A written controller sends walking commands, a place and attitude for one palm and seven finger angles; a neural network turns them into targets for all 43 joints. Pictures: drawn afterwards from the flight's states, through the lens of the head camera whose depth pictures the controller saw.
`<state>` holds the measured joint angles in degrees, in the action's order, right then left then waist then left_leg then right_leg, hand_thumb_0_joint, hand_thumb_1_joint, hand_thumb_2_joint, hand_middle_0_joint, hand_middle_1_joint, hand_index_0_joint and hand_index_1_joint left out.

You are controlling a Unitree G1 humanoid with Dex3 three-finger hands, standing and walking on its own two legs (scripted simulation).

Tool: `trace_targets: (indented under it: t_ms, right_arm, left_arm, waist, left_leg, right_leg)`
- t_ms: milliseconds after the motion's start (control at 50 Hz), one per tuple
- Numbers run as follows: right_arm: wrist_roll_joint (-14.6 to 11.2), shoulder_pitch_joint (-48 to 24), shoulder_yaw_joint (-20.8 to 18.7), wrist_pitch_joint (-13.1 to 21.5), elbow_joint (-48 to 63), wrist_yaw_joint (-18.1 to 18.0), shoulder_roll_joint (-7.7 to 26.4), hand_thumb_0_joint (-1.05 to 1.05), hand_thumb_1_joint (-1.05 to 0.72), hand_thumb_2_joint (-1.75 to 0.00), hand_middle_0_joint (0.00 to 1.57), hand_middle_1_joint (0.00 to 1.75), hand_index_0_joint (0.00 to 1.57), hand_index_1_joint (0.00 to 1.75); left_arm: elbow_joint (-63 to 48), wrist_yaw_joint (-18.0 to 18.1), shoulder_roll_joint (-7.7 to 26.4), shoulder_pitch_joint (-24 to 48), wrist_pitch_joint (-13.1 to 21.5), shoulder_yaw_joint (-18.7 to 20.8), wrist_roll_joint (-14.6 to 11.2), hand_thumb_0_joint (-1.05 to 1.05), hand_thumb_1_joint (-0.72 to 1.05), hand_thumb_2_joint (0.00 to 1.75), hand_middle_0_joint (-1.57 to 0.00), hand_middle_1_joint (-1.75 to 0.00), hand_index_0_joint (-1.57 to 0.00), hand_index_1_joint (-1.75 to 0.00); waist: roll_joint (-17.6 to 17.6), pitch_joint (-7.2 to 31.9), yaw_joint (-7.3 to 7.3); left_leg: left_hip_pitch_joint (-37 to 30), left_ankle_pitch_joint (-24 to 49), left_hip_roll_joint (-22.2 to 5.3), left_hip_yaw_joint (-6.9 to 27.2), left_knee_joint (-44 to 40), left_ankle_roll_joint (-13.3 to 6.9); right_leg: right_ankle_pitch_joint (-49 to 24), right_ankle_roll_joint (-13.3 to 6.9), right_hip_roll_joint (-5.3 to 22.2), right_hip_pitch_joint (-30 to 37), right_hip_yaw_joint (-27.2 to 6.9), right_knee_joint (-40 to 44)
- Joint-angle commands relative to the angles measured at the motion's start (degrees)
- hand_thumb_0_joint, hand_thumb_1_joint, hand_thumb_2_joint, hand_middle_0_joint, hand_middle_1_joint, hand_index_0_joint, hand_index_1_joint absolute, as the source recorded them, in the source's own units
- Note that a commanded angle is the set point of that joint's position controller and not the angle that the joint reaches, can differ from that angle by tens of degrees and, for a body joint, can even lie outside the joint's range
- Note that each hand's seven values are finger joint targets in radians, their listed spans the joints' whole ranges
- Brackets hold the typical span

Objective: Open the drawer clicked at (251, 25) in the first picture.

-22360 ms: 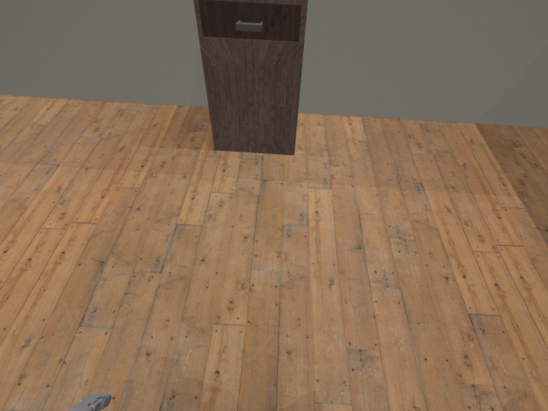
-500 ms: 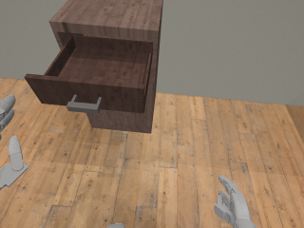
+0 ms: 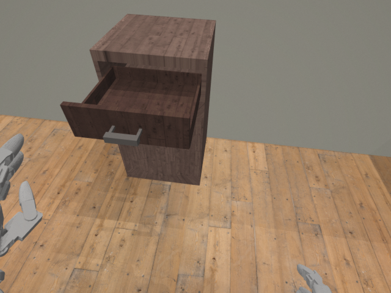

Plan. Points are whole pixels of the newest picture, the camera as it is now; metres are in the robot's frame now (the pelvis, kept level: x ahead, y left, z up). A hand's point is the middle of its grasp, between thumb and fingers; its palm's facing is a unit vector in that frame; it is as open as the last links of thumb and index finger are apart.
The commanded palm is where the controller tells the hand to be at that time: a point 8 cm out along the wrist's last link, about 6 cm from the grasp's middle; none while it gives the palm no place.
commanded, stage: stop stepping back and stand still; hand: left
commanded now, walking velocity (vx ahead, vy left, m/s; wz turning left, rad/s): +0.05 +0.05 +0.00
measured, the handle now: (124, 134) +0.59 +0.25 -0.05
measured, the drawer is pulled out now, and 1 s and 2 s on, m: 0.30 0.30 0.30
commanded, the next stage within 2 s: let the arm hang, fingers relaxed in 0.06 s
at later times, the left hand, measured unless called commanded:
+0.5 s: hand out of the picture +0.03 +0.19 -0.17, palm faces +0.08 -0.98 -0.19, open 6.9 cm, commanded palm none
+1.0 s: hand out of the picture +0.01 +0.18 -0.16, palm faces +0.04 -0.98 -0.19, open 7.4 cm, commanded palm none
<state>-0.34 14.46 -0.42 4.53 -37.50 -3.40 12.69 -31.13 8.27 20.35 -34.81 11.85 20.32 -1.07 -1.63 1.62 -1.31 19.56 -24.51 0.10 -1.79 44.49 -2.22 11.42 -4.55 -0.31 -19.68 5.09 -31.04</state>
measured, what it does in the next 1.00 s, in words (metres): stands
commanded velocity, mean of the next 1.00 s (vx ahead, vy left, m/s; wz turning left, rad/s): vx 0.00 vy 0.00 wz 0.00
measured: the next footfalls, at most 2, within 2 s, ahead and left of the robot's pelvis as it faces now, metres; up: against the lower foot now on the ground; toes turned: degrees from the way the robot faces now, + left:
none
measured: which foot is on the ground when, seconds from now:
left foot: down 0.00-1.00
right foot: down 0.00-1.00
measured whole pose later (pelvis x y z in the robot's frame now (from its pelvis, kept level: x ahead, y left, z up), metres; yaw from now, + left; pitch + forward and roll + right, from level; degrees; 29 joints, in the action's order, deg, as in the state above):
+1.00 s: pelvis +0.01 +0.01 +0.01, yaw +1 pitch -2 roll +0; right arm 0.6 19.2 0.6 -0.2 -64.0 -1.5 5.1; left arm 64.5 1.7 7.3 -15.6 -0.4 0.6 0.8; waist 1.3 -3.0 -0.5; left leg 9.1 -12.9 -0.4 -2.6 23.8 -0.4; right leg 8.7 -2.4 -1.0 -12.7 3.1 -23.0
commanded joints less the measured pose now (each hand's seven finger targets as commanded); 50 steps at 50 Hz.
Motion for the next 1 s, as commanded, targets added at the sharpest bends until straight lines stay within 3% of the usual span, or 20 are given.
trace_targets:
  t_ms: [0, 20, 60, 80, 120, 140, 160, 180, 220, 240, 260, 300, 340, 360, 420, 460, 500, 520, 700, 980]
  right_arm:
    - [0.61, -6.6, -1.22, 3.2, 10.72, -1.15, 4.84, 0.0, -0.9, -0.9, 0.2, 0.3, 0.2, 0.3]
    - [0.64, -6.75, -1.26, 3.57, 11.11, -1.57, 5.36, 0.0, -0.9, -0.9, 0.2, 0.3, 0.2, 0.3]
    - [0.95, -7.43, -1.65, 4.06, 12.53, -1.38, 7.07, 0.0, -0.9, -0.9, 0.2, 0.3, 0.2, 0.3]
    - [0.32, -7.62, -1.38, 4.21, 11.92, -1.22, 5.56, 0.0, -0.9, -0.9, 0.2, 0.3, 0.2, 0.3]
    - [-0.28, -8.01, -1.18, 4.24, 12.17, -1.19, 5.18, 0.0, -0.9, -0.9, 0.2, 0.3, 0.2, 0.3]
    - [1.85, -7.57, -4.68, 5.89, -2.89, 3.81, 12.02, 0.0, -0.9, -0.9, 0.2, 0.3, 0.2, 0.3]
    - [1.05, -3.78, -3.94, 2.78, -2.39, 3.67, 7.27, 0.0, -0.9, -0.9, 0.2, 0.3, 0.2, 0.3]
    - [0.85, -1.78, -2.89, 1.29, -2.36, 3.61, 5.09, 0.0, -0.9, -0.9, 0.2, 0.3, 0.2, 0.3]
    - [1.11, 1.46, -1.97, -1.45, -3.1, 3.57, 4.1, 0.0, -0.9, -0.9, 0.2, 0.3, 0.2, 0.3]
    - [1.39, 1.24, -1.8, -2.6, -3.43, 3.39, 4.92, 0.0, -0.9, -0.9, 0.2, 0.3, 0.2, 0.3]
    - [1.63, 0.45, -1.88, -3.55, -3.94, 3.33, 5.37, 0.0, -0.9, -0.9, 0.2, 0.3, 0.2, 0.3]
    - [1.8, 0.77, -1.58, -4.43, -6.07, 3.4, 4.82, 0.0, -0.9, -0.9, 0.2, 0.3, 0.2, 0.3]
    - [1.87, 0.02, -0.59, -3.96, -8.65, 3.19, 4.23, 0.0, -0.9, -0.9, 0.2, 0.3, 0.2, 0.3]
    - [1.83, -0.61, -0.32, -3.79, -9.6, 2.82, 4.79, 0.0, -0.9, -0.9, 0.2, 0.3, 0.2, 0.3]
    - [1.25, -0.26, -0.11, -3.77, -12.72, 2.03, 4.5, 0.0, -0.9, -0.9, 0.2, 0.3, 0.2, 0.3]
    - [1.51, 2.39, -0.39, -3.93, -15.14, 1.68, 2.26, 0.0, -0.9, -0.9, 0.2, 0.3, 0.2, 0.3]
    - [1.31, 4.06, -0.27, -4.18, -17.09, 1.63, 1.7, 0.0, -0.9, -0.9, 0.2, 0.3, 0.2, 0.3]
    - [1.14, 4.85, -0.36, -4.32, -17.83, 1.59, 1.56, 0.0, -0.9, -0.9, 0.2, 0.3, 0.2, 0.3]
    - [0.92, 9.72, 0.1, -4.76, -23.88, 1.29, 0.58, 0.0, -0.9, -0.9, 0.2, 0.3, 0.2, 0.3]
    - [1.12, 10.63, -0.37, -4.46, -26.03, 1.21, -2.3, 0.0, -0.9, -0.9, 0.2, 0.3, 0.2, 0.3]
  left_arm:
    - [-12.62, 1.72, 9.2, 0.54, 3.4, 5.47, -0.14, 0.0, 0.9, 0.9, -0.2, -0.3, -0.2, -0.3]
    - [-14.18, 1.98, 9.46, 0.05, 3.41, 5.46, -0.22, 0.0, 0.9, 0.9, -0.2, -0.3, -0.2, -0.3]
    - [-18.62, 2.37, 9.78, 1.54, 4.35, 5.63, 0.06, 0.0, 0.9, 0.9, -0.2, -0.3, -0.2, -0.3]
    - [-17.02, 2.44, 10.2, 0.35, 4.09, 6.86, -0.01, 0.0, 0.9, 0.9, -0.2, -0.3, -0.2, -0.3]
    - [-14.35, 2.21, 10.16, -1.11, 2.82, 7.37, -0.1, 0.0, 0.9, 0.9, -0.2, -0.3, -0.2, -0.3]
    - [33.07, -6.22, -2.87, 7.7, -7.66, -14.62, 5.29, 0.0, 0.9, 0.9, -0.2, -0.3, -0.2, -0.3]
    - [36.02, -7.46, -3.44, 4.92, -11.38, -14.07, 4.02, 0.0, 0.9, 0.9, -0.2, -0.3, -0.2, -0.3]
    - [38.11, -7.76, -3.44, 6.93, -12.02, -14.65, 3.63, 0.0, 0.9, 0.9, -0.2, -0.3, -0.2, -0.3]
    - [43.7, -7.81, -1.45, 12.57, -12.16, -15.02, 3.67, 0.0, 0.9, 0.9, -0.2, -0.3, -0.2, -0.3]
    - [47.04, -7.75, -0.76, 13.48, -12.24, -15.01, 3.51, 0.0, 0.9, 0.9, -0.2, -0.3, -0.2, -0.3]
    - [50.84, -7.64, 0.04, 14.68, -12.32, -15.04, 3.51, 0.0, 0.9, 0.9, -0.2, -0.3, -0.2, -0.3]
    - [58.77, -7.43, 0.21, 17.83, -12.55, -15.59, 3.1, 0.0, 0.9, 0.9, -0.2, -0.3, -0.2, -0.3]
    - [66.23, -7.27, -0.77, 18.99, -12.67, -16.6, 2.47, 0.0, 0.9, 0.9, -0.2, -0.3, -0.2, -0.3]
    - [69.79, -7.26, -0.8, 18.65, -12.66, -16.86, 2.27, 0.0, 0.9, 0.9, -0.2, -0.3, -0.2, -0.3]
    - [78.99, -7.24, -1.38, 16.61, -12.04, -17.4, 2.03, 0.0, 0.9, 0.9, -0.2, -0.3, -0.2, -0.3]
    - [82.53, -7.11, -3.21, 15.62, -11.86, -16.94, 2.13, 0.0, 0.9, 0.9, -0.2, -0.3, -0.2, -0.3]
    - [85.66, -7.19, -3.15, 15.78, -11.75, -17.5, 1.92, 0.0, 0.9, 0.9, -0.2, -0.3, -0.2, -0.3]
    - [86.91, -7.11, -3.25, 15.67, -11.65, -17.61, 1.97, 0.0, 0.9, 0.9, -0.2, -0.3, -0.2, -0.3]
    - [94.47, -6.57, -4.27, 14.57, -11.81, -18.87, 1.66, 0.0, 0.9, 0.9, -0.2, -0.3, -0.2, -0.3]
    - [94.71, -5.93, -6.61, 14.75, -11.54, -18.64, 1.82, 0.0, 0.9, 0.9, -0.2, -0.3, -0.2, -0.3]
  waist:
    - [-2.9, 0.56, -0.55]
    - [1.65, 0.12, -0.42]
    - [15.06, 0.28, 0.51]
    - [14.92, 0.41, 0.56]
    - [10.17, -0.58, 0.68]
    - [7.21, -4.79, -1.19]
    - [3.21, 0.51, 0.31]
    - [-2.58, 1.68, 0.14]
    - [-15.14, 0.84, -0.82]
    - [-16.68, -1.2, -0.35]
    - [-15.4, -2.55, -0.09]
    - [-7.91, -3.42, -0.39]
    - [7.87, -4.36, 0.61]
    - [10.23, -4.55, 1.36]
    - [5.91, -2.48, 2.45]
    - [10.16, -0.01, 2.09]
    - [8.89, -0.93, 1.8]
    - [5.94, -1.99, 1.62]
    - [2.17, -5.96, 1.2]
    - [2.52, -8.06, 1.13]
  left_leg:
    - [-7.29, 2.28, -0.48, -1.88, -16.29, -0.82]
    - [-8.49, 2.43, -1.89, 0.01, -22.83, -1.25]
    - [-3.75, -4.1, -12.45, 16.36, -31.4, -5.07]
    - [0.69, -8.76, -14.88, 18.29, -32.82, -5.68]
    - [4.29, -4.33, -12.04, 12.24, -29.29, -4.04]
    - [6.85, 15.36, -7.16, 8.54, -16.44, -1.88]
    - [3.74, 15.97, -6.22, 4.6, -14.33, -0.28]
    - [2.2, 10.47, -4.31, 4.69, -11.99, 0.46]
    - [-1.46, 10.42, -1.02, 2.99, -7.66, 1.13]
    - [-1.53, 9.9, -0.36, 2.63, -6.69, 1.05]
    - [-2.12, 8.47, -0.05, 2.65, -7.01, 1.03]
    - [-5.42, 13.18, -1.17, 3.56, -12.12, 0.61]
    - [-4.46, 19.46, -5.24, 7.72, -20.22, -0.53]
    - [-1.11, 17.92, -6.94, 9.84, -23.11, -1.3]
    - [-1.56, 13.7, -5.8, 7.55, -24.14, -0.45]
    - [-3.53, 10.94, -5.05, 5.69, -24.46, -0.07]
    - [-3.93, 9.17, -4.78, 5.19, -24.95, 0.17]
    - [-5.27, 10.45, -5.09, 5.26, -25.0, 0.13]
    - [-6.46, 10.4, -5.31, 4.78, -26.59, 0.09]
    - [-5.77, 10.13, -5.0, 4.28, -27.03, 0.11]
  right_leg:
    - [26.85, -1.25, 12.58, -3.87, -14.6, 17.39]
    - [23.05, 0.08, 10.08, -2.59, -12.17, 13.05]
    - [12.25, 3.87, 1.45, 0.43, -4.67, -3.48]
    - [11.05, 4.78, 1.28, 2.64, -3.46, -6.89]
    - [6.13, 4.81, 1.51, 7.22, -4.02, -2.38]
    - [-5.61, 4.02, 4.46, 0.47, -4.48, -5.71]
    - [-8.48, 3.35, 6.09, 3.76, -7.2, -1.7]
    - [-3.57, 2.41, 7.57, 1.75, -8.93, 1.68]
    - [-1.36, -0.34, 10.29, -0.5, -11.35, 7.09]
    - [-3.05, -1.3, 11.48, -0.7, -12.27, 8.84]
    - [-2.66, -1.87, 11.77, -0.98, -13.25, 9.92]
    - [1.7, -1.07, 10.27, -1.74, -12.65, 9.79]
    - [1.67, 1.63, 4.95, 1.12, -9.17, 5.91]
    - [1.34, 2.33, 3.56, 5.32, -8.01, 5.54]
    - [-1.78, 1.64, 4.25, 11.2, -9.13, 9.08]
    - [-0.85, 1.26, 4.87, 12.69, -9.39, 11.05]
    - [1.26, 1.12, 5.28, 11.98, -9.31, 12.59]
    - [0.94, 1.09, 5.33, 10.76, -9.04, 13.13]
    - [3.64, 1.35, 5.54, 8.58, -8.48, 14.58]
    - [2.61, 1.58, 4.91, 7.46, -8.83, 13.58]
